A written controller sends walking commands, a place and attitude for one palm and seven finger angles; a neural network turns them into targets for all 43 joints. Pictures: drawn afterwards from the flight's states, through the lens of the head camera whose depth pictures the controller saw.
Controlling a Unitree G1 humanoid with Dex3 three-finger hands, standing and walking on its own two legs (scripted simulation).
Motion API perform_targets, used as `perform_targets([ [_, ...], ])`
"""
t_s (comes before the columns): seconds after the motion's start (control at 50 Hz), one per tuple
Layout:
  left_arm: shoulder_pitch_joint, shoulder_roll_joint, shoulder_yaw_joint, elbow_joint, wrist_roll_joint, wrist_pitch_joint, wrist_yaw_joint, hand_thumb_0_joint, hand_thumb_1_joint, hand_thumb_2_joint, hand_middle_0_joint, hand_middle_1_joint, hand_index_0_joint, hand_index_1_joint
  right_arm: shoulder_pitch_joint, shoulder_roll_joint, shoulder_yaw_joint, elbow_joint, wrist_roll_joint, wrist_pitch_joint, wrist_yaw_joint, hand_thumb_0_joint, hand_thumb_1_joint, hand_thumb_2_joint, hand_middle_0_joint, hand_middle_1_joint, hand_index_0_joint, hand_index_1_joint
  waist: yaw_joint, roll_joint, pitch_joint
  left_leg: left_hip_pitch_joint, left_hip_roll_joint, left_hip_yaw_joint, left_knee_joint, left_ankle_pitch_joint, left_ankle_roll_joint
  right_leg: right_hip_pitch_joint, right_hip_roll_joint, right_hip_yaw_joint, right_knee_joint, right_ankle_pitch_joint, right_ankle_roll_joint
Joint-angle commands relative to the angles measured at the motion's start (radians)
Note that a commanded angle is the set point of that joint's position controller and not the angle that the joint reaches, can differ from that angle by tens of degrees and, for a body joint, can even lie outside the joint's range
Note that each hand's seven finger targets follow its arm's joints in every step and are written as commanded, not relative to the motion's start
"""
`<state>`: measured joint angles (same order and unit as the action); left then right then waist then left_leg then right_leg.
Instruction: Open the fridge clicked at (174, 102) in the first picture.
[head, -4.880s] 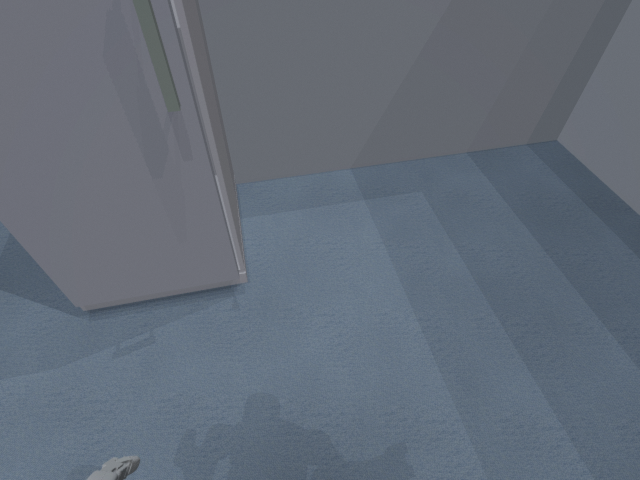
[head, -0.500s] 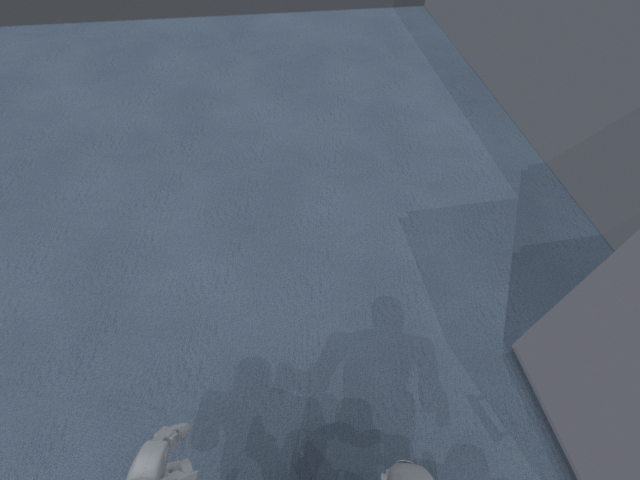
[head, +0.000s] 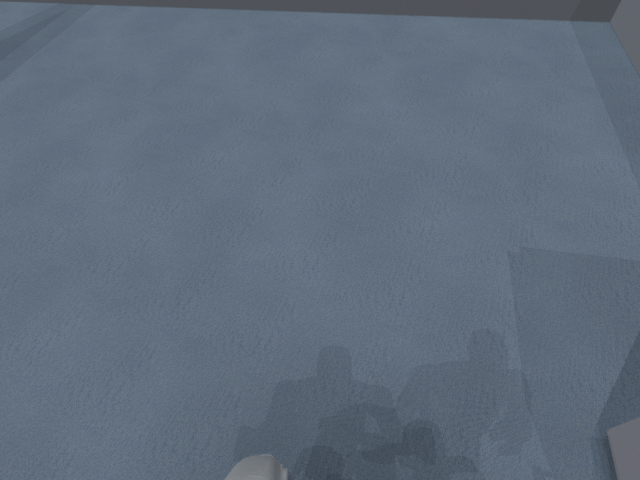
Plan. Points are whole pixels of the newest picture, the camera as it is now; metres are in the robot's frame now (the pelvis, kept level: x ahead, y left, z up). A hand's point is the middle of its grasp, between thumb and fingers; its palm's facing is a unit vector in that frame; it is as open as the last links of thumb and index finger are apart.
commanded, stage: walk to a spot facing it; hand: right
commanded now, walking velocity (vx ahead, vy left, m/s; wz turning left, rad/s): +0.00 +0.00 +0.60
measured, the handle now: out of the picture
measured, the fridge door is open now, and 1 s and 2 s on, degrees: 0 0 0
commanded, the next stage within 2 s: turn to face it in 1.42 s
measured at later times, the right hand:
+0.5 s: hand out of the picture +0.14 -0.12 -0.15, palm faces -0.24 +0.94 -0.24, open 7.4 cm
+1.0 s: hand (438, 440) +0.21 -0.15 -0.18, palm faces -0.49 +0.85 -0.19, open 7.4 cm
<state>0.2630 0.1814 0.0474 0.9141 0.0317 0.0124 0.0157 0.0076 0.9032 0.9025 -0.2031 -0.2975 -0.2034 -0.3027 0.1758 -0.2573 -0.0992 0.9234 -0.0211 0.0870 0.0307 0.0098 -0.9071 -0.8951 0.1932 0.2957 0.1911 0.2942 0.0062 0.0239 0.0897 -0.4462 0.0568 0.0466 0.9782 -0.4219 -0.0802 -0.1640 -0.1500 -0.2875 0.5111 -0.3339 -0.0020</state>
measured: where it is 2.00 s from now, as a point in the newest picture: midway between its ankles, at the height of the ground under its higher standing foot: outside the picture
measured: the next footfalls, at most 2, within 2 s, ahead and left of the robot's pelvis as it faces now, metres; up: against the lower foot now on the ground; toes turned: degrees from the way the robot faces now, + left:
left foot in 0.12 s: +0.04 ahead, +0.14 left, +0.00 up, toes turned +12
right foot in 0.66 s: +0.09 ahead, -0.08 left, +0.00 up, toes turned +20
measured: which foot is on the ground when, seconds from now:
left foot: up 0.00-0.10, down 0.12-0.68, up 0.70-1.00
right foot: down 0.00-0.12, up 0.14-0.64, down 0.66-1.00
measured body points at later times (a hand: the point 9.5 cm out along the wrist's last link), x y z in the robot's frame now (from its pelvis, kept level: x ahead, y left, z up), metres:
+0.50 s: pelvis +0.00 +0.04 +0.00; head +0.04 +0.07 +0.45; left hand +0.02 +0.31 -0.15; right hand +0.16 -0.17 -0.14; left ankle +0.00 +0.13 -0.74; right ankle +0.05 -0.12 -0.68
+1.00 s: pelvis +0.05 +0.01 +0.00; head +0.10 -0.01 +0.45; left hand -0.06 +0.22 -0.13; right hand +0.23 -0.19 -0.16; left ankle -0.04 +0.13 -0.65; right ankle +0.05 -0.09 -0.74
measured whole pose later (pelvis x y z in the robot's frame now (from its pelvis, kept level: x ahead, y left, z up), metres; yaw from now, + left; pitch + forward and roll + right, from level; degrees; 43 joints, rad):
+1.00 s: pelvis +0.05 +0.01 +0.00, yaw +35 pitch +0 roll +3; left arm 0.30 0.15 0.02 0.93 0.02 0.00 0.03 0.01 0.90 0.90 -0.20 -0.30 -0.20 -0.30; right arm 0.23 -0.26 -0.11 0.97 -0.02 0.08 0.03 0.01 -0.91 -0.90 0.19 0.30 0.19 0.29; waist -0.01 0.04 0.07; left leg -0.51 0.03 0.01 1.12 -0.35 -0.08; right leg -0.11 -0.10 -0.24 0.46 -0.34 -0.03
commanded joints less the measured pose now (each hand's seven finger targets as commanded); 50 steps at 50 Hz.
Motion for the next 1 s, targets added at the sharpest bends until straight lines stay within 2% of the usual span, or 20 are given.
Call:
perform_targets([
  [0.0, 0.045, 0.214, 0.067, -0.03, -0.001, -0.014, 0.006, 0.0, 0.9, 0.9, -0.2, -0.3, -0.2, -0.3, -0.089, -0.017, 0.004, -0.114, -0.001, -0.041, 0.0, 0.0, -0.9, -0.9, 0.2, 0.3, 0.2, 0.3, 0.048, -0.271, -0.094, -0.006, -0.018, 0.063, -0.175, -0.015, 0.028, 0.133, -0.241, 0.117, -0.085, 0.605, -0.102],
  [0.04, 0.034, 0.222, 0.069, -0.028, 0.0, -0.015, 0.003, 0.0, 0.9, 0.9, -0.2, -0.3, -0.2, -0.3, -0.065, -0.021, 0.002, -0.111, 0.0, -0.051, -0.004, 0.0, -0.9, -0.9, 0.2, 0.3, 0.2, 0.3, 0.027, -0.265, -0.106, 0.073, -0.028, 0.067, -0.295, 0.031, 0.05, 0.107, -0.248, 0.092, -0.032, 0.61, -0.074],
  [0.08, 0.039, 0.211, 0.065, -0.033, -0.014, -0.013, -0.005, 0.0, 0.9, 0.9, -0.2, -0.3, -0.2, -0.3, 0.064, -0.084, -0.01, -0.076, -0.004, -0.074, -0.014, 0.0, -0.9, -0.9, 0.2, 0.3, 0.2, 0.3, -0.048, -0.115, -0.192, 0.356, -0.002, 0.026, -0.549, 0.289, 0.086, -0.015, -0.211, 0.024, 0.226, 0.531, 0.014],
  [0.1, 0.037, 0.136, 0.043, -0.071, -0.02, -0.007, -0.013, 0.0, 0.9, 0.9, -0.2, -0.3, -0.2, -0.3, 0.15, -0.211, -0.029, -0.054, -0.012, -0.09, -0.03, 0.0, -0.9, -0.9, 0.2, 0.3, 0.2, 0.3, -0.085, 0.217, -0.231, 0.571, 0.245, -0.322, -0.602, 0.619, 0.183, -0.325, -0.079, 0.01, 0.459, -0.05, 0.077],
  [0.12, -0.027, 0.109, 0.03, -0.11, -0.018, 0.005, -0.004, 0.0, 0.9, 0.9, -0.2, -0.3, -0.2, -0.3, 0.182, -0.27, -0.045, -0.042, 0.007, -0.08, -0.044, 0.0, -0.9, -0.9, 0.2, 0.3, 0.2, 0.3, -0.1, 0.289, -0.246, 0.544, 0.375, -0.456, -0.571, 0.944, 0.286, -0.445, 0.009, 0.133, 0.648, -0.344, 0.093],
  [0.14, -0.031, 0.123, 0.032, -0.107, -0.021, 0.013, 0.007, 0.0, 0.9, 0.9, -0.2, -0.3, -0.2, -0.3, 0.16, -0.239, -0.039, -0.045, 0.011, -0.076, -0.054, 0.0, -0.9, -0.9, 0.2, 0.3, 0.2, 0.3, -0.084, 0.191, -0.223, 0.496, 0.361, -0.377, -0.568, 0.874, 0.32, -0.45, -0.014, 0.241, 0.7, -0.305, 0.081],
  [0.16, -0.045, 0.115, 0.028, -0.098, -0.018, 0.017, 0.008, 0.0, 0.9, 0.9, -0.2, -0.3, -0.2, -0.3, 0.103, -0.208, -0.036, -0.065, 0.012, -0.075, -0.058, 0.0, -0.9, -0.9, 0.2, 0.3, 0.2, 0.3, -0.069, 0.225, -0.191, 0.444, 0.29, -0.363, -0.6, 0.757, 0.284, -0.468, -0.017, 0.263, 0.704, -0.234, 0.082],
  [0.2, -0.055, 0.144, 0.039, -0.065, -0.011, 0.025, 0.005, 0.0, 0.9, 0.9, -0.2, -0.3, -0.2, -0.3, -0.008, -0.145, -0.017, -0.092, 0.015, -0.072, -0.058, 0.0, -0.9, -0.9, 0.2, 0.3, 0.2, 0.3, -0.028, 0.142, -0.11, 0.322, 0.208, -0.291, -0.622, 0.619, 0.243, -0.431, -0.028, 0.275, 0.706, -0.092, 0.096],
  [0.26, -0.005, 0.132, 0.039, -0.036, -0.007, 0.031, 0.001, 0.0, 0.9, 0.9, -0.2, -0.3, -0.2, -0.3, -0.023, -0.136, -0.005, -0.095, 0.011, -0.085, -0.049, 0.0, -0.9, -0.9, 0.2, 0.3, 0.2, 0.3, 0.008, 0.1, -0.11, 0.276, 0.155, -0.233, -0.621, 0.661, 0.22, -0.377, 0.002, 0.258, 0.64, -0.026, 0.112],
  [0.48, -0.14, 0.135, 0.035, -0.088, -0.011, 0.019, 0.003, 0.0, 0.9, 0.9, -0.2, -0.3, -0.2, -0.3, 0.058, -0.152, -0.017, -0.075, 0.002, -0.079, -0.043, 0.0, -0.9, -0.9, 0.2, 0.3, 0.2, 0.3, -0.038, 0.124, -0.123, 0.309, 0.139, -0.431, -0.65, 0.417, 0.27, -0.353, 0.065, 0.277, 0.425, -0.065, 0.108],
  [0.58, -0.11, 0.127, 0.03, -0.1, -0.019, -0.007, 0.004, 0.0, 0.9, 0.9, -0.2, -0.3, -0.2, -0.3, 0.04, -0.16, -0.021, -0.083, -0.001, -0.075, -0.038, 0.0, -0.9, -0.9, 0.2, 0.3, 0.2, 0.3, -0.031, 0.123, -0.135, 0.217, 0.114, -0.526, -0.646, 0.203, 0.257, -0.149, 0.123, 0.271, 0.127, -0.108, 0.066],
  [0.62, 0.013, 0.142, 0.03, -0.062, -0.022, -0.021, 0.017, 0.0, 0.9, 0.9, -0.2, -0.3, -0.2, -0.3, -0.006, -0.127, -0.014, -0.091, 0.009, -0.068, -0.037, 0.0, -0.9, -0.9, 0.2, 0.3, 0.2, 0.3, 0.031, 0.065, -0.161, 0.063, 0.023, -0.458, -0.524, 0.168, 0.177, 0.119, 0.103, 0.274, -0.14, 0.048, 0.047],
  [0.64, 0.054, 0.226, 0.042, -0.053, -0.014, -0.029, 0.024, 0.0, 0.9, 0.9, -0.2, -0.3, -0.2, -0.3, 0.01, -0.063, 0.0, -0.107, 0.019, -0.062, -0.03, 0.0, -0.9, -0.9, 0.2, 0.3, 0.2, 0.3, 0.05, -0.176, -0.173, -0.109, -0.109, -0.316, -0.335, 0.009, 0.118, 0.245, -0.114, 0.485, -0.27, -0.071, 0.004],
  [0.66, 0.045, 0.299, 0.056, -0.072, -0.009, -0.021, 0.022, 0.0, 0.9, 0.9, -0.2, -0.3, -0.2, -0.3, 0.018, -0.042, 0.0, -0.123, 0.012, -0.065, -0.022, 0.0, -0.9, -0.9, 0.2, 0.3, 0.2, 0.3, 0.041, -0.372, -0.114, -0.244, -0.157, -0.146, -0.095, -0.176, 0.062, 0.209, -0.323, 0.693, -0.319, -0.07, -0.069],
  [0.68, 0.008, 0.284, 0.048, -0.089, -0.006, -0.013, 0.02, 0.0, 0.9, 0.9, -0.2, -0.3, -0.2, -0.3, -0.003, -0.092, -0.014, -0.111, -0.001, -0.061, -0.017, 0.0, -0.9, -0.9, 0.2, 0.3, 0.2, 0.3, 0.041, -0.257, -0.047, -0.2, -0.075, -0.146, 0.048, -0.13, 0.051, 0.042, -0.36, 0.674, -0.332, -0.07, -0.12],
  [0.7, -0.078, 0.208, 0.027, -0.099, -0.006, -0.015, 0.02, 0.0, 0.9, 0.9, -0.2, -0.3, -0.2, -0.3, 0.049, -0.105, -0.025, -0.073, -0.01, -0.048, -0.015, 0.0, -0.9, -0.9, 0.2, 0.3, 0.2, 0.3, -0.015, -0.248, -0.014, -0.148, -0.058, -0.155, 0.099, -0.05, 0.041, -0.063, -0.285, 0.571, -0.343, -0.087, -0.082],
  [0.72, -0.108, 0.179, 0.017, -0.108, -0.005, -0.021, 0.023, 0.0, 0.9, 0.9, -0.2, -0.3, -0.2, -0.3, 0.064, -0.103, -0.033, -0.054, -0.015, -0.043, -0.007, 0.0, -0.9, -0.9, 0.2, 0.3, 0.2, 0.3, -0.029, -0.203, 0.017, -0.135, -0.062, -0.123, 0.156, -0.001, 0.037, -0.082, -0.217, 0.477, -0.332, -0.03, -0.048],
  [0.8, -0.019, 0.154, 0.012, -0.075, -0.014, -0.034, 0.033, 0.0, 0.9, 0.9, -0.2, -0.3, -0.2, -0.3, 0.09, -0.047, -0.019, -0.028, -0.006, -0.04, -0.002, 0.0, -0.9, -0.9, 0.2, 0.3, 0.2, 0.3, -0.02, -0.174, -0.041, -0.167, -0.051, -0.074, 0.248, 0.091, 0.011, 0.076, -0.13, 0.232, -0.197, 0.573, -0.006],
  [0.86, 0.064, 0.155, 0.018, -0.043, -0.014, -0.036, 0.033, 0.0, 0.9, 0.9, -0.2, -0.3, -0.2, -0.3, 0.059, -0.026, -0.011, -0.037, -0.003, -0.034, -0.006, 0.0, -0.9, -0.9, 0.2, 0.3, 0.2, 0.3, 0.003, -0.199, -0.066, -0.181, -0.042, -0.05, 0.227, 0.083, 0.0, 0.153, -0.144, 0.2, -0.148, 0.75, -0.027],
  [0.98, 0.112, 0.16, 0.037, -0.006, -0.007, -0.029, 0.028, 0.0, 0.9, 0.9, -0.2, -0.3, -0.2, -0.3, -0.064, -0.006, 0.0, -0.072, 0.0, -0.032, -0.001, 0.0, -0.9, -0.9, 0.2, 0.3, 0.2, 0.3, 0.034, -0.203, -0.042, -0.183, 0.002, 0.004, 0.045, 0.053, 0.001, 0.202, -0.2, 0.162, -0.136, 0.709, -0.108],
])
